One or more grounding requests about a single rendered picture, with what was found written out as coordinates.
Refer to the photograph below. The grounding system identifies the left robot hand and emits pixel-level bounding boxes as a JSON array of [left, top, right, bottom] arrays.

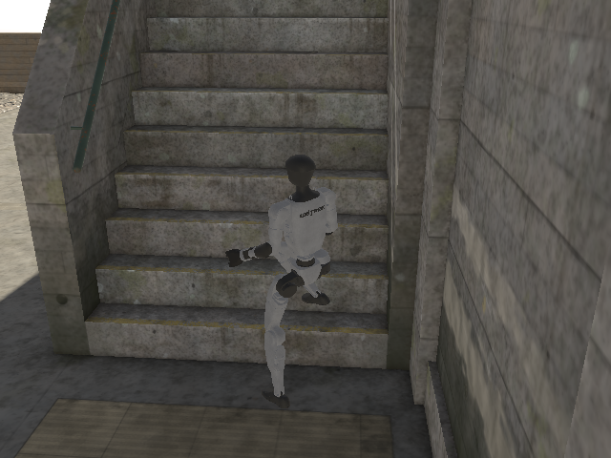
[[225, 249, 243, 267]]

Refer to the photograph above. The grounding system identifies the robot left forearm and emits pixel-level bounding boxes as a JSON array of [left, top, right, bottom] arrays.
[[240, 242, 272, 261]]

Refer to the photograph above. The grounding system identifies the left robot upper arm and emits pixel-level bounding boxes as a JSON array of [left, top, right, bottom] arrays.
[[267, 200, 290, 256]]

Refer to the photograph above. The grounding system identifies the right robot upper arm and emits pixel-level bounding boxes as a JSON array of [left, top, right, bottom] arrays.
[[316, 187, 338, 233]]

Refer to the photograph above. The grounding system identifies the robot left shin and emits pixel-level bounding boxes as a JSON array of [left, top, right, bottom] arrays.
[[264, 330, 285, 397]]

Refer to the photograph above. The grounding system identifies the robot left foot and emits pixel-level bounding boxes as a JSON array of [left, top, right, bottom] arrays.
[[262, 388, 290, 408]]

